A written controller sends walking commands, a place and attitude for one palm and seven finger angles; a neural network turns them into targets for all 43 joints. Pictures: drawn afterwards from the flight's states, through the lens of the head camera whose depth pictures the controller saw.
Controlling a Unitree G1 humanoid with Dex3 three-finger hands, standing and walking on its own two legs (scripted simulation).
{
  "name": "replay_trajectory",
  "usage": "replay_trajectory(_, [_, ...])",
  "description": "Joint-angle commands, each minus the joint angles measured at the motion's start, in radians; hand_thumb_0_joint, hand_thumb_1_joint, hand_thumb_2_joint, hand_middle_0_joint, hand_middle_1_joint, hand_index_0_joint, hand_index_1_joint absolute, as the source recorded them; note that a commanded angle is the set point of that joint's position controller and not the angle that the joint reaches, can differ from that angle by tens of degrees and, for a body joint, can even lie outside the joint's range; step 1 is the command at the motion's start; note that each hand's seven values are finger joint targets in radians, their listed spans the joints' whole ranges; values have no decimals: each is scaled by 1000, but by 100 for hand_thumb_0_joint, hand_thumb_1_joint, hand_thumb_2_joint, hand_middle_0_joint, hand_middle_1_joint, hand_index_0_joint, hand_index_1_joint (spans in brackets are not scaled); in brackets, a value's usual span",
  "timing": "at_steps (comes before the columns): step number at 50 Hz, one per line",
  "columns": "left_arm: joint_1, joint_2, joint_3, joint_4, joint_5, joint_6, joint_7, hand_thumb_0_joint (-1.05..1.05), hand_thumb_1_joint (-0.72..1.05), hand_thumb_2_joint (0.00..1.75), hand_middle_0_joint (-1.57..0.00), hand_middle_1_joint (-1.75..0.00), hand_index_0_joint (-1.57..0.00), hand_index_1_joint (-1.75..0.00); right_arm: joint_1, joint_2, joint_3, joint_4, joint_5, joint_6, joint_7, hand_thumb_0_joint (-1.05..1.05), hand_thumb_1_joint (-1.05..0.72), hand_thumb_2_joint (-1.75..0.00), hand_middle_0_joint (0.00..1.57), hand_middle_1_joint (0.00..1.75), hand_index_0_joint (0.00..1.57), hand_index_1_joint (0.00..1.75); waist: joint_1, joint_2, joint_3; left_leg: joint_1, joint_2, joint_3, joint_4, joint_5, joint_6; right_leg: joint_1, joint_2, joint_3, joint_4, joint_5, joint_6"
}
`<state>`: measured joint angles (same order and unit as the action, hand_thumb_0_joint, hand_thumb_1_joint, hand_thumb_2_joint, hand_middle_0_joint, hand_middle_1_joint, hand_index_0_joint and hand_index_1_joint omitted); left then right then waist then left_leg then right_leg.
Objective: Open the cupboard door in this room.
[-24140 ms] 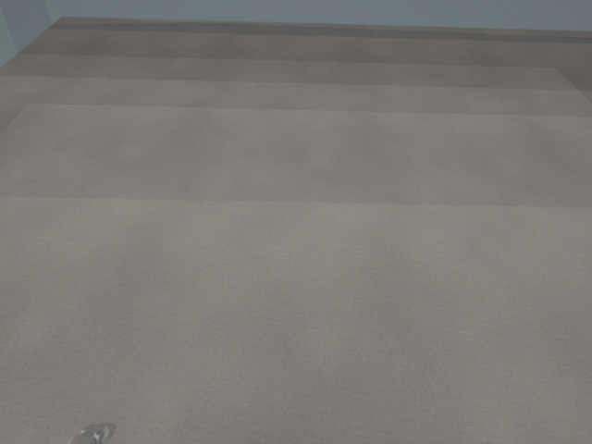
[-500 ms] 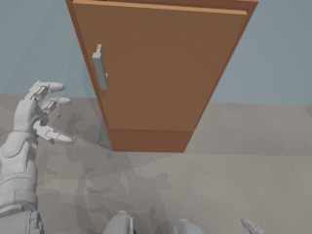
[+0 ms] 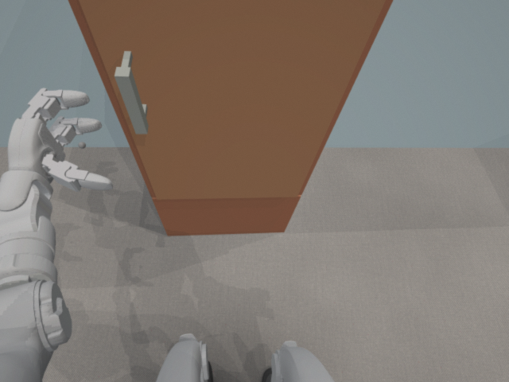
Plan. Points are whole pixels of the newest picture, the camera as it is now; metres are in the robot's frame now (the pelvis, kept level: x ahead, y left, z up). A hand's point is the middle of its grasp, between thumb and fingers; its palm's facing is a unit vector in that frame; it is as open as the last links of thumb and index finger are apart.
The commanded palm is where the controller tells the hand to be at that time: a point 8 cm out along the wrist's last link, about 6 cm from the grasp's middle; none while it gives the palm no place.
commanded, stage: move the hooked fingers beside the handle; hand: left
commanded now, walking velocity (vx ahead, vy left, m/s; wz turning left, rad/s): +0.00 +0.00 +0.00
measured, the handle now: (135, 95) +0.56 +0.19 +0.07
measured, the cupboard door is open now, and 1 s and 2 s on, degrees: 0 0 0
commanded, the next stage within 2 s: slide the fingers in behind the handle in 1.10 s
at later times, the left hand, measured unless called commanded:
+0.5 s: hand (88, 122) +0.50 +0.25 +0.06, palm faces +0.03 -1.00 +0.00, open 14.0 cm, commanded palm +0.48 +0.29 +0.06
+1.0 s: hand (90, 130) +0.49 +0.24 +0.06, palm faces +0.04 -1.00 -0.01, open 14.0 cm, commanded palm +0.46 +0.28 +0.06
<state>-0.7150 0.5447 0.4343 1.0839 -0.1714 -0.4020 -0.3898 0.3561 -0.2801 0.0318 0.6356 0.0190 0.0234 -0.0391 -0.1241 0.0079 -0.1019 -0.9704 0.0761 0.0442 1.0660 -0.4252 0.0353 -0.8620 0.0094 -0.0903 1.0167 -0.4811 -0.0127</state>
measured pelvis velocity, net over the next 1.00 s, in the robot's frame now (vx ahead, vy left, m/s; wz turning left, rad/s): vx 0.01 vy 0.01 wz -0.02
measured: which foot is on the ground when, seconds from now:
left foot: down 0.00-1.00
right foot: down 0.00-1.00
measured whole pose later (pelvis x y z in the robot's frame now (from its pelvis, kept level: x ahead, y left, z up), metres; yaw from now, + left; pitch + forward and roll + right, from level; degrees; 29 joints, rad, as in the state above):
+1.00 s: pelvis +0.01 +0.01 +0.00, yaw -1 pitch +21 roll -4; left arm -0.78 0.55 0.43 1.12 -0.13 -0.41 -0.33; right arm 0.35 -0.26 0.04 0.60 0.00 0.09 -0.01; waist -0.15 0.01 -0.11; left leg -1.00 0.08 0.05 1.08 -0.44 0.05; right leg -0.89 0.02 -0.08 1.01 -0.48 0.00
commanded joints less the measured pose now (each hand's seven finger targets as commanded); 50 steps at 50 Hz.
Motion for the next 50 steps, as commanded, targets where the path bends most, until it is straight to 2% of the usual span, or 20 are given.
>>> replay_trajectory(1, [-449,323,53,-181,0,-63,7,0,-50,30,-30,-120,-30,-120,121,-184,-65,-65,-2,-17,-19,0,-90,-90,20,30,20,30,-6,140,-434,393,-34,-94,-108,263,0,35,36,62,-126,230,-5])
replay_trajectory(7, [-494,347,54,-128,15,-50,10,0,-50,30,-30,-120,-30,-120,147,-187,-61,-61,-4,-3,-15,0,-90,-90,20,30,20,30,-27,144,-443,365,-32,-88,-84,274,4,22,41,67,-119,246,-1])
replay_trajectory(9, [-506,399,88,-110,22,-45,10,0,-50,30,-30,-120,-30,-120,162,-192,-58,-61,-7,3,-15,0,-90,-90,20,30,20,30,-22,137,-456,352,-31,-89,-78,295,5,42,43,68,-111,270,-1])
replay_trajectory(14, [-533,428,97,-97,31,-41,1,0,-50,30,-30,-120,-30,-120,178,-195,-56,-63,-11,12,-11,0,-90,-90,20,30,20,30,-35,145,-479,335,-27,-84,-55,319,8,36,46,72,-101,298,1])
replay_trajectory(17, [-524,417,85,-69,35,-28,-4,0,-50,30,-30,-120,-30,-120,187,-197,-56,-63,-11,19,-8,0,-90,-90,20,30,20,30,-40,145,-463,332,-26,-91,-53,319,7,13,48,66,-98,288,1])
replay_trajectory(20, [-497,374,70,-145,26,-43,-11,0,-50,30,-30,-120,-30,-120,193,-193,-64,-67,-16,26,0,0,-90,-90,20,30,20,30,-18,224,-543,462,-21,-104,-60,411,-5,-17,51,51,-92,316,-8])
replay_trajectory(21, [-494,344,57,-144,17,-39,-12,0,-50,30,-30,-120,-30,-120,190,-189,-65,-65,-16,27,3,0,-90,-90,20,30,20,30,-27,197,-527,453,-20,-102,-59,407,-2,-17,53,49,-97,321,-4])
replay_trajectory(23, [-466,385,102,-135,8,-36,-7,0,-50,30,-30,-120,-30,-120,197,-196,-67,-63,-16,31,1,0,-90,-90,20,30,20,30,-20,157,-518,424,-22,-101,-59,411,2,12,55,50,-96,337,-5])
replay_trajectory(24, [-460,404,115,-157,12,-35,-4,0,-50,30,-30,-120,-30,-120,195,-197,-68,-69,-15,34,1,0,-90,-90,20,30,20,30,-13,163,-530,427,-23,-96,-64,423,1,27,54,52,-97,353,-2])
replay_trajectory(25, [-457,363,81,-167,15,-33,-4,0,-50,30,-30,-120,-30,-120,190,-189,-65,-73,-13,36,4,0,-90,-90,20,30,20,30,-12,184,-525,438,-25,-96,-70,417,-1,18,54,47,-99,341,-3])
replay_trajectory(30, [-490,326,66,-242,14,-64,26,0,-50,30,-30,-120,-30,-120,184,-183,-71,-64,-15,41,6,0,-90,-90,20,30,20,30,-21,201,-525,525,-16,-116,-83,448,-10,-22,59,35,-107,320,-8])
replay_trajectory(32, [-488,295,45,-207,17,-61,33,0,-50,30,-30,-120,-30,-120,177,-181,-72,-56,-14,40,6,0,-90,-90,20,30,20,30,-31,181,-473,511,-15,-119,-92,397,-11,-47,58,31,-117,278,-8])
replay_trajectory(38, [-470,250,12,-190,22,-60,50,0,-50,30,-30,-120,-30,-120,170,-180,-69,-64,-17,43,8,0,-90,-90,20,30,20,30,-24,209,-456,538,-16,-127,-104,430,-16,-61,54,26,-116,276,-15])
replay_trajectory(40, [-450,260,33,-188,20,-65,57,0,-50,30,-30,-120,-30,-120,167,-180,-73,-66,-19,46,9,0,-90,-90,20,30,20,30,-17,161,-477,533,-17,-125,-102,435,-17,-35,54,26,-117,293,-10])
replay_trajectory(41, [-424,262,33,-169,21,-64,59,0,-50,30,-30,-120,-30,-120,160,-179,-70,-73,-16,48,10,0,-90,-90,20,30,20,30,-12,160,-457,509,-20,-117,-105,418,-16,-26,53,28,-119,289,-11])
replay_trajectory(42, [-443,241,13,-155,19,-61,59,0,-50,30,-30,-120,-30,-120,153,-177,-67,-74,-15,48,11,0,-90,-90,20,30,20,30,-25,142,-426,476,-22,-112,-106,377,-13,-29,52,30,-122,275,-7])
replay_trajectory(43, [-454,272,39,-151,19,-66,62,0,-50,30,-30,-120,-30,-120,159,-181,-66,-72,-17,47,9,0,-90,-90,20,30,20,30,-23,115,-417,458,-24,-114,-103,375,-8,-12,53,32,-119,282,-9])
replay_trajectory(46, [-476,251,15,-184,27,-81,64,0,-50,30,-30,-120,-30,-120,147,-177,-68,-79,-15,47,10,0,-90,-90,20,30,20,30,-23,164,-455,487,-23,-113,-102,363,-12,-31,51,35,-116,265,-9])
replay_trajectory(49, [-473,279,38,-199,25,-98,65,0,-50,30,-30,-120,-30,-120,147,-181,-68,-77,-16,48,8,0,-90,-90,20,30,20,30,-13,170,-475,508,-21,-121,-105,373,-17,-27,52,35,-112,261,-12])
replay_trajectory(50, [-483,242,10,-204,22,-99,62,0,-50,30,-30,-120,-30,-120,142,-175,-67,-77,-15,47,10,0,-90,-90,20,30,20,30,-20,182,-481,516,-22,-120,-103,378,-16,-30,52,35,-113,265,-11])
